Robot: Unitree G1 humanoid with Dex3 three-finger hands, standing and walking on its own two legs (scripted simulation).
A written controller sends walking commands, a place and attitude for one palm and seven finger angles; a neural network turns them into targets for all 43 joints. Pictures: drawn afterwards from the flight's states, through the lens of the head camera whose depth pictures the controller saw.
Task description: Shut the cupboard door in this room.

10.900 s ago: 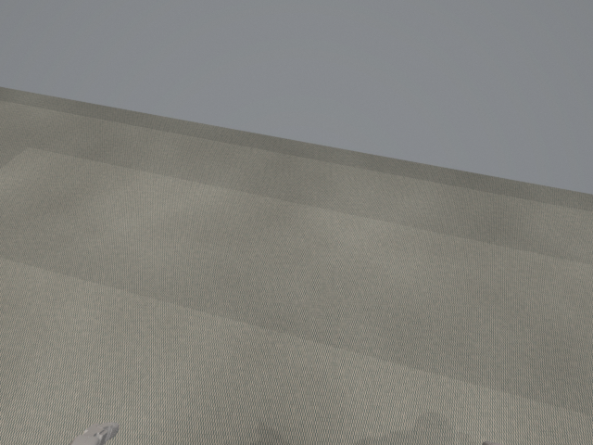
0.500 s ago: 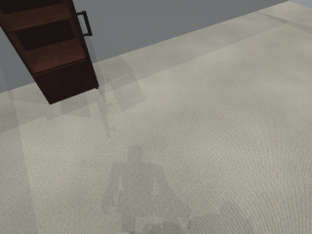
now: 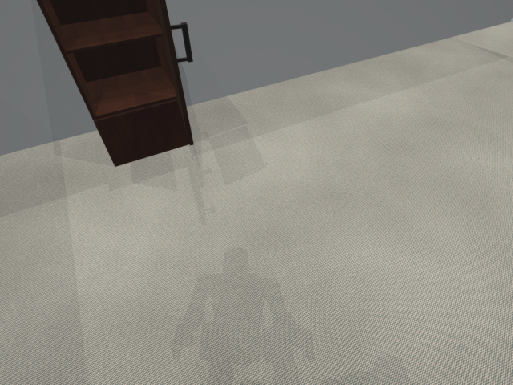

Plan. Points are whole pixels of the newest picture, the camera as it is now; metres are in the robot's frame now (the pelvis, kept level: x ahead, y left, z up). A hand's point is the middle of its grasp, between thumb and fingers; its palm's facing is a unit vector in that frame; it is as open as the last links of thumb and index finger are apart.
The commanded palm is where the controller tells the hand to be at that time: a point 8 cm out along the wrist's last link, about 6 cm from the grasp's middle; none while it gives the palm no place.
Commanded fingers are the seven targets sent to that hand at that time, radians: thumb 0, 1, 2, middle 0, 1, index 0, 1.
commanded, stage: turn or walk to find it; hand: left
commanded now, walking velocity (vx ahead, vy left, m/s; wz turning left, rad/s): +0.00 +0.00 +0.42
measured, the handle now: (181, 43) +1.19 +0.34 +0.00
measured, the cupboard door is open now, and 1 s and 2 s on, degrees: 81 81 81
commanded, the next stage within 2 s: stand and wait in 1.52 s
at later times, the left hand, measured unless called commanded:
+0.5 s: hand out of the picture -0.05 +0.21 -0.19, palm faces +0.28 -0.93 -0.22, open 7.4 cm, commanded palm none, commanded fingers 0.00 0.90 0.90 -0.20 -0.30 -0.20 -0.30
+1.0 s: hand out of the picture -0.05 +0.19 -0.14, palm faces +0.42 -0.86 -0.30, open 7.4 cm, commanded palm none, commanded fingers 0.00 0.90 0.90 -0.20 -0.30 -0.20 -0.30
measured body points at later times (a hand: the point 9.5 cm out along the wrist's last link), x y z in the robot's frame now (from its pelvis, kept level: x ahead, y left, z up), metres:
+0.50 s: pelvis -0.04 +0.01 -0.01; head -0.01 +0.03 +0.43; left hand -0.07 +0.26 -0.17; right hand +0.07 -0.23 -0.16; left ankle -0.08 +0.12 -0.74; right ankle -0.02 -0.11 -0.73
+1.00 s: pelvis -0.06 -0.03 +0.00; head -0.02 -0.06 +0.44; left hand -0.07 +0.23 -0.12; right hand +0.09 -0.24 -0.17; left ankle -0.11 +0.10 -0.69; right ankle -0.02 -0.12 -0.74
